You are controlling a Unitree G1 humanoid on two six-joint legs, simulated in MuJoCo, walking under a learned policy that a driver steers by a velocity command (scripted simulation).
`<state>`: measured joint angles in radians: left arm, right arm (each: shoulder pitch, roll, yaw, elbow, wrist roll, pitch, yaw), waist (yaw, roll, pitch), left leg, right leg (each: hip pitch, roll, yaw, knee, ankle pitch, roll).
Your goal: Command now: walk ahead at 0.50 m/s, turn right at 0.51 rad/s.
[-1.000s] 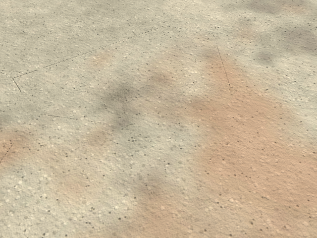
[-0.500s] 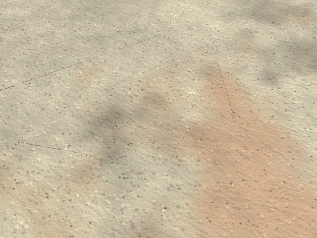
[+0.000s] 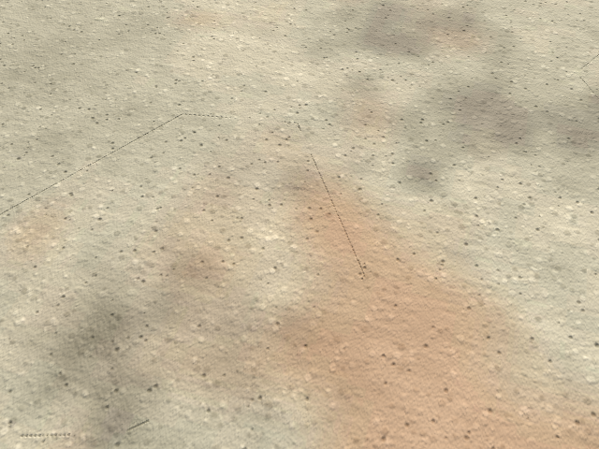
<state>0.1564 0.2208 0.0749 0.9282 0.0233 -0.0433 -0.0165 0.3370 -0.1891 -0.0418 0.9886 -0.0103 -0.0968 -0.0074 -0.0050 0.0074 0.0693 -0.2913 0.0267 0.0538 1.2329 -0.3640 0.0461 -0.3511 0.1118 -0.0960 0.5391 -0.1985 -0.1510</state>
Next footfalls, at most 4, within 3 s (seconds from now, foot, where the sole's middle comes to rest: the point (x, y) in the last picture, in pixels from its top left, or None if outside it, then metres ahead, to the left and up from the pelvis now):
0.44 left None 0.45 0.09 -0.76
0.96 right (413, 389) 0.58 -0.23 -0.76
1.48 left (362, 266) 0.92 -0.14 -0.76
2.02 right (414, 180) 1.23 -0.31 -0.76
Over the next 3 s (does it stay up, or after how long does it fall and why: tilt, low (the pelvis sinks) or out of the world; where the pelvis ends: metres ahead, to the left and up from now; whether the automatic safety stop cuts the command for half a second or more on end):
stays up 1.52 -0.07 0.01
